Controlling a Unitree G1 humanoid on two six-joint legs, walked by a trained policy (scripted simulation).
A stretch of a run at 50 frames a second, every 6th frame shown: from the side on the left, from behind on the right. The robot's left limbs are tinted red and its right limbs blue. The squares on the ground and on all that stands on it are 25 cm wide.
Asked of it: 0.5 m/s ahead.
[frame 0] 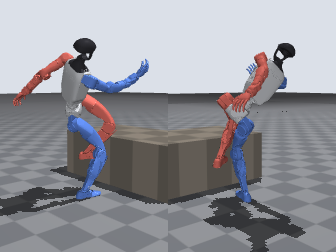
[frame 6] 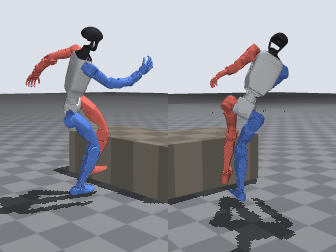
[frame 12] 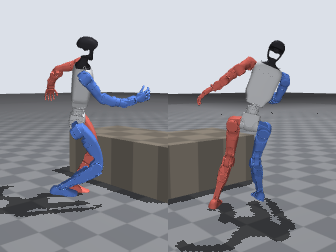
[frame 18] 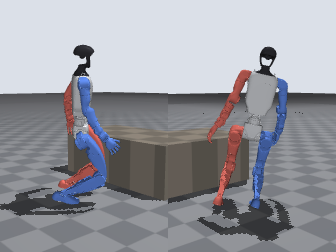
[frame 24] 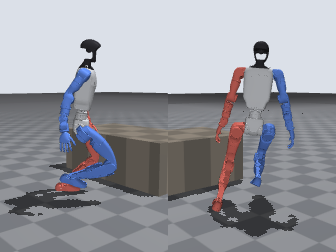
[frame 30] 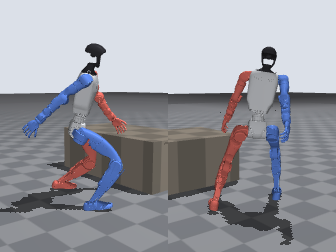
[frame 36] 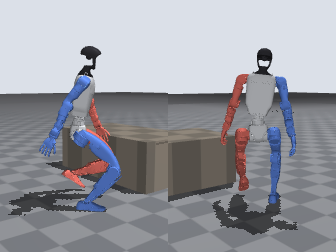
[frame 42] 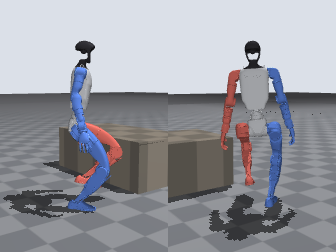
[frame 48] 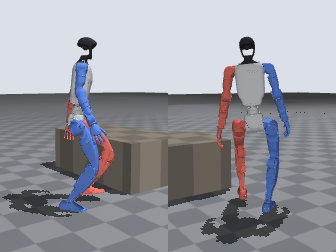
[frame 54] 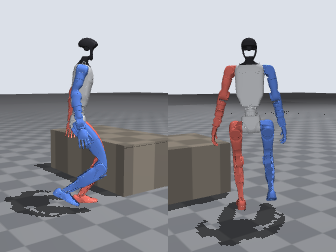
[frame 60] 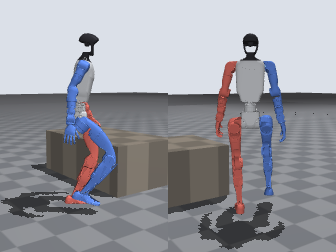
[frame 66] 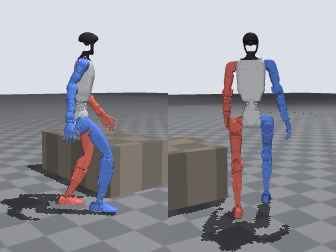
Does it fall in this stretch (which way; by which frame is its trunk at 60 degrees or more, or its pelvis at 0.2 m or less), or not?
no
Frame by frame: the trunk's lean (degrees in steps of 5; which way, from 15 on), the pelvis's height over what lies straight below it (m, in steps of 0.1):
0: 40 to its right, 0.7
6: 30 forward and to its right, 0.8
12: 25 to its right, 0.7
18: 10, 0.6
24: 10, 0.6
30: 15 forward and to its right, 0.6
36: 10, 0.6
42: 5, 0.7
48: 10, 0.7
54: 10, 0.7
60: 10, 0.7
66: 5, 0.8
